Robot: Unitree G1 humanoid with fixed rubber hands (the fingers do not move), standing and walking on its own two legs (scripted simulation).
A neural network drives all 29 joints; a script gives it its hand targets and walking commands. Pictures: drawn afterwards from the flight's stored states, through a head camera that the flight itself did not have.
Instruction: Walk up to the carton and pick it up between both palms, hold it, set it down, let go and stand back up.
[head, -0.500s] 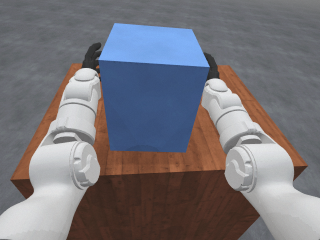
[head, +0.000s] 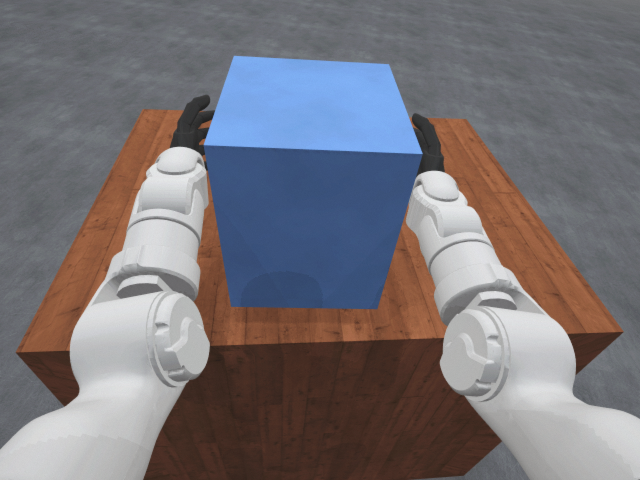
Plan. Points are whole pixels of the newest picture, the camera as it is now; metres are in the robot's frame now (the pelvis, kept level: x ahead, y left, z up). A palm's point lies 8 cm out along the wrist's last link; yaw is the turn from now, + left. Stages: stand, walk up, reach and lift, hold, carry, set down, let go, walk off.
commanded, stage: set down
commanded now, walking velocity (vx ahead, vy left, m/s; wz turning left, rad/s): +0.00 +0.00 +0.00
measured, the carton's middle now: (308, 187) +0.45 +0.02 +0.16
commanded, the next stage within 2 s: none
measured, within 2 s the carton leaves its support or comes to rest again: rests again in 0.82 s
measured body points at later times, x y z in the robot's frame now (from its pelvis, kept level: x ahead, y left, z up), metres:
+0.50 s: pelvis -0.01 +0.01 +0.00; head +0.00 +0.04 +0.45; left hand +0.46 +0.16 +0.17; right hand +0.44 -0.13 +0.18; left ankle +0.00 +0.13 -0.75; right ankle -0.04 -0.11 -0.75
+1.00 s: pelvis +0.00 +0.01 +0.00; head +0.03 +0.03 +0.45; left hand +0.47 +0.16 +0.15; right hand +0.45 -0.14 +0.15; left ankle +0.00 +0.13 -0.75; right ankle -0.04 -0.11 -0.75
